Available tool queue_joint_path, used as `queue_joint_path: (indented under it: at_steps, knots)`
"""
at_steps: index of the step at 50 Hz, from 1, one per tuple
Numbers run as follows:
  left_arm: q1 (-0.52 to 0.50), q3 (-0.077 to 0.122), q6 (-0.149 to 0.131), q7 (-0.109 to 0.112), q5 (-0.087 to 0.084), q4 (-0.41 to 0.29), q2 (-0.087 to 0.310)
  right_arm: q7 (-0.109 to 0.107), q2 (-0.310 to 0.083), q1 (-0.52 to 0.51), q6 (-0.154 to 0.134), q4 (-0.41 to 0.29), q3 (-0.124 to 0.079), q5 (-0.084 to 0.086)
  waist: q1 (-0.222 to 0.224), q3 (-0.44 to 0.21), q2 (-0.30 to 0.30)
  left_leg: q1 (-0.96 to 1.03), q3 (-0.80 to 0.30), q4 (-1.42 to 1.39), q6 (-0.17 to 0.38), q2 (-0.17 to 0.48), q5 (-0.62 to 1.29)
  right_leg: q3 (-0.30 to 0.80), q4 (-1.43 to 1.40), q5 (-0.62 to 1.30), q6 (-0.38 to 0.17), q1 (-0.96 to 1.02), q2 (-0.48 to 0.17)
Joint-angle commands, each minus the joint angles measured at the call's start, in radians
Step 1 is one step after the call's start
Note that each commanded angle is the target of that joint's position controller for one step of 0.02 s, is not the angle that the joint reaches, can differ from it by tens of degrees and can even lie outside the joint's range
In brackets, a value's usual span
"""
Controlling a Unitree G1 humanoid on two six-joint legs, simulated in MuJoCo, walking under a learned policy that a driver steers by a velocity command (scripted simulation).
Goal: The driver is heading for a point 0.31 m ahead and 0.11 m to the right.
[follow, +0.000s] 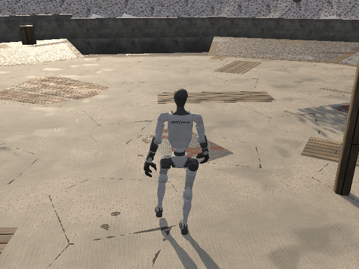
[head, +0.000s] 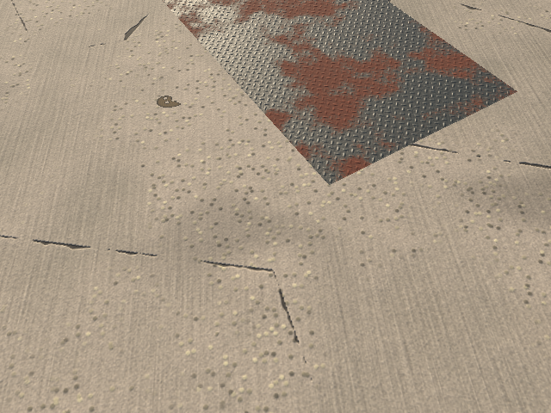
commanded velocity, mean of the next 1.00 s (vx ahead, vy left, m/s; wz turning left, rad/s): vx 0.21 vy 0.00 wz -0.24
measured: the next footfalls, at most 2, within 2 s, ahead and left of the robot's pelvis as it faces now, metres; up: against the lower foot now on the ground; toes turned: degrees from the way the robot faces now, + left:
left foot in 0.22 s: +0.32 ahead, +0.13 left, +0.00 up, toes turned -9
right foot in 0.66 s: +0.30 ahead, -0.08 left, +0.00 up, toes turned -11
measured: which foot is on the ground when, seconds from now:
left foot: up 0.00-0.20, down 0.22-1.00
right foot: down 0.00-0.24, up 0.26-0.64, down 0.66-1.00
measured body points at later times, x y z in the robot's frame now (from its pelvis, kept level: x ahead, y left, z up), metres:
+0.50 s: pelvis +0.23 +0.05 +0.00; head +0.27 +0.06 +0.45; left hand +0.40 +0.29 -0.13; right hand +0.24 -0.21 -0.12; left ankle +0.28 +0.14 -0.74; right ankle +0.23 -0.08 -0.69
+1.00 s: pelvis +0.27 +0.01 +0.00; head +0.27 +0.01 +0.45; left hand +0.39 +0.24 -0.14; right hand +0.23 -0.23 -0.15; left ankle +0.28 +0.14 -0.74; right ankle +0.27 -0.07 -0.74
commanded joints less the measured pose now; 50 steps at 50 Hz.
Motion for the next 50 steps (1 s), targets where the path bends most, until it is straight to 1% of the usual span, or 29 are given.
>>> queue_joint_path:
  at_steps: [1,4,6,8,9,10,11,12,13,14,15,16,17,18,19,20,22,25,27,29,31,32,33,34,35,36,38,42,50]
  knots:
    - [0.073,0.028,-0.008,0.003,0.001,-0.051,0.144,0.005,-0.067,-0.081,-0.001,-0.086,-0.008,0.005,0.018,-0.013,-0.083,-0.029,0.049,-0.106,-0.005,-0.051,0.106,0.219,-0.061,0.428,-0.101,0.037,-0.249]
    - [0.114,0.028,-0.004,0.009,0.009,-0.057,0.151,0.01,-0.072,-0.172,-0.009,-0.128,0.001,0.011,0.049,-0.006,-0.094,-0.04,0.046,-0.206,0.006,-0.08,0.124,0.253,-0.027,0.452,-0.101,0.11,-0.262]
    - [0.12,0.031,-0.003,0.015,0.016,-0.065,0.163,0.011,-0.083,-0.204,-0.018,-0.154,0.004,0.016,0.053,-0.002,-0.104,-0.011,0.039,-0.271,0.021,-0.099,0.11,0.282,0.006,0.484,-0.094,0.143,-0.279]
    - [0.08,0.036,-0.004,0.023,0.018,-0.084,0.183,0.008,-0.107,-0.149,-0.027,-0.153,-0.001,0.02,0.011,-0.01,-0.117,0.117,0.026,-0.353,0.044,-0.117,0.072,0.301,0.049,0.523,-0.061,0.122,-0.287]
    - [0.04,0.039,-0.007,0.022,0.02,-0.097,0.198,0.002,-0.126,-0.071,-0.033,-0.133,-0.008,0.022,-0.03,-0.034,-0.122,0.251,0.033,-0.386,0.061,-0.142,0.03,0.293,0.104,0.611,-0.036,0.078,-0.275]
    - [0.023,0.04,-0.012,0.017,0.017,-0.1,0.204,-0.01,-0.152,0.055,-0.042,-0.092,-0.02,0.02,-0.081,-0.088,-0.099,0.401,0.054,-0.427,0.081,-0.169,0.043,0.263,0.24,0.731,-0.009,0.067,-0.236]
    - [0.014,0.036,-0.02,0.009,0.004,-0.104,0.185,-0.023,-0.179,0.193,-0.06,-0.063,-0.029,0.006,-0.146,-0.171,-0.058,0.606,0.019,-0.474,0.113,-0.105,0.141,0.213,0.444,0.669,0.021,-0.014,-0.171]
    - [0.052,0.01,-0.025,0.011,-0.01,-0.142,0.091,-0.038,-0.253,0.334,-0.067,-0.063,-0.04,-0.019,-0.167,-0.331,0.07,0.848,-0.228,-0.431,0.161,0.176,0.307,0.131,0.744,0.206,0.047,-0.17,-0.101]
    - [0.195,0.012,-0.014,0.02,-0.037,-0.152,0.08,-0.031,-0.306,0.278,-0.05,-0.069,-0.058,-0.004,-0.07,-0.456,0.322,0.966,-0.64,-0.511,0.319,0.359,0.539,0.057,0.988,-0.38,0.076,-0.371,0.038]
    - [0.189,0.018,0.006,0.03,0.004,-0.106,0.139,-0.021,-0.207,0.196,-0.036,-0.097,-0.041,0.016,-0.04,-0.335,0.094,0.831,-0.566,-0.509,0.317,0.317,0.517,0.09,1.059,-0.317,0.075,-0.424,-0.053]
    - [0.104,0.017,0.013,0.023,0.017,-0.108,0.129,-0.018,-0.118,0.145,-0.038,-0.098,-0.015,0.026,-0.047,-0.204,0.006,0.705,-0.395,-0.514,0.301,0.256,0.582,0.077,1.031,-0.262,0.087,-0.427,-0.073]
    - [0.063,0.013,0.017,0.017,0.018,-0.118,0.108,-0.016,-0.079,0.129,-0.04,-0.086,0.0,0.022,-0.038,-0.14,-0.019,0.623,-0.275,-0.537,0.27,0.201,0.657,0.07,0.975,-0.239,0.096,-0.423,-0.099]
    - [0.009,0.01,0.03,0.006,0.027,-0.134,0.094,-0.018,-0.067,0.142,-0.044,-0.065,0.008,0.029,-0.039,-0.1,0.004,0.552,-0.181,-0.586,0.228,0.133,0.664,0.067,0.892,-0.219,0.096,-0.386,-0.123]
    - [0.06,0.006,0.044,0.0,0.03,-0.127,0.077,-0.018,-0.095,0.15,-0.053,-0.049,0.003,0.027,-0.018,-0.101,0.101,0.525,-0.151,-0.579,0.25,0.142,0.775,0.06,0.886,-0.211,0.109,-0.354,-0.11]
    - [0.066,0.005,0.052,-0.002,0.033,-0.122,0.081,-0.014,-0.101,0.166,-0.06,-0.038,0.001,0.031,-0.016,-0.108,0.112,0.522,-0.131,-0.578,0.26,0.137,0.84,0.061,0.869,-0.201,0.116,-0.346,-0.103]
    - [0.059,0.005,0.056,-0.003,0.031,-0.12,0.079,-0.012,-0.105,0.169,-0.066,-0.031,0.001,0.033,-0.011,-0.119,0.101,0.516,-0.097,-0.584,0.265,0.128,0.858,0.061,0.847,-0.186,0.122,-0.343,-0.092]
    - [0.022,-0.001,0.06,-0.005,0.029,-0.129,0.074,-0.014,-0.117,0.155,-0.063,-0.026,0.002,0.025,0.0,-0.138,0.073,0.514,-0.049,-0.594,0.261,0.113,0.825,0.041,0.743,-0.155,0.132,-0.342,-0.095]
    - [-0.056,-0.027,0.068,-0.011,0.027,-0.14,0.039,-0.013,-0.122,0.149,-0.049,-0.01,0.006,0.025,-0.009,-0.147,0.106,0.456,0.024,-0.604,0.236,0.074,0.735,-0.018,0.527,-0.067,0.134,-0.235,-0.122]
    - [-0.099,-0.036,0.074,-0.009,0.023,-0.143,0.041,-0.01,-0.131,0.17,-0.038,0.004,0.004,0.027,-0.029,-0.145,0.126,0.444,0.017,-0.605,0.233,0.073,0.629,-0.045,0.433,-0.031,0.136,-0.18,-0.131]
    - [-0.126,-0.041,0.073,-0.004,0.023,-0.141,0.048,-0.009,-0.139,0.191,-0.024,0.018,0.002,0.029,-0.043,-0.13,0.118,0.438,-0.014,-0.593,0.231,0.081,0.48,-0.059,0.347,-0.024,0.129,-0.141,-0.134]
    - [-0.124,-0.048,0.062,0.003,0.029,-0.131,0.043,-0.015,-0.133,0.181,-0.006,0.023,0.005,0.036,-0.024,-0.102,0.078,0.386,-0.032,-0.557,0.193,0.066,0.245,-0.06,0.163,0.049,0.109,-0.04,-0.14]
    - [-0.131,-0.048,0.054,0.01,0.036,-0.131,0.064,-0.018,-0.118,0.207,-0.001,0.03,0.01,0.029,-0.027,-0.088,0.027,0.347,-0.041,-0.54,0.15,0.047,0.116,0.004,0.073,0.098,0.097,0.018,-0.184]
    - [-0.117,-0.042,0.043,0.022,0.046,-0.133,0.119,-0.017,-0.081,0.24,0.001,0.019,0.02,0.023,-0.052,-0.102,-0.081,0.309,-0.003,-0.468,0.103,-0.007,-0.021,0.165,0.033,0.25,0.075,0.076,-0.338]
    - [-0.183,-0.042,0.045,0.029,0.022,-0.136,0.146,-0.02,-0.02,0.353,0.009,0.044,0.035,0.042,-0.128,-0.102,-0.188,0.383,0.062,-0.495,0.078,-0.092,-0.2,0.238,0.019,0.31,-0.011,-0.034,-0.43]
    - [-0.211,-0.051,0.045,0.024,0.009,-0.13,0.094,-0.03,-0.044,0.339,0.024,0.078,0.035,0.038,-0.104,-0.074,-0.158,0.489,0.051,-0.532,0.071,-0.087,-0.174,0.215,0.003,0.163,-0.012,-0.144,-0.387]
    - [-0.228,-0.058,0.043,0.021,0.01,-0.124,0.072,-0.032,-0.076,0.296,0.029,0.077,0.026,0.033,-0.096,-0.021,-0.147,0.5,0.043,-0.546,0.065,-0.088,-0.118,0.18,-0.008,0.059,0.027,-0.185,-0.323]
    - [-0.202,-0.06,0.041,0.027,0.01,-0.095,0.07,-0.027,-0.104,0.268,0.031,0.086,0.016,0.03,-0.078,-0.006,-0.148,0.509,0.03,-0.553,0.062,-0.063,-0.045,0.137,-0.02,0.02,0.063,-0.173,-0.265]
    - [-0.158,-0.056,0.033,0.032,0.003,-0.043,0.069,-0.031,-0.069,0.279,0.023,0.133,0.024,0.033,-0.068,-0.024,-0.058,0.493,0.021,-0.581,0.056,-0.048,-0.014,0.111,0.018,0.152,0.058,-0.079,-0.257]
    - [-0.144,-0.056,0.031,0.038,0.003,0.032,0.065,-0.042,-0.056,0.267,0.033,0.204,0.025,0.033,-0.064,-0.024,-0.03,0.529,0.019,-0.586,0.056,-0.037,0.007,0.093,0.017,0.197,0.055,-0.07,-0.246]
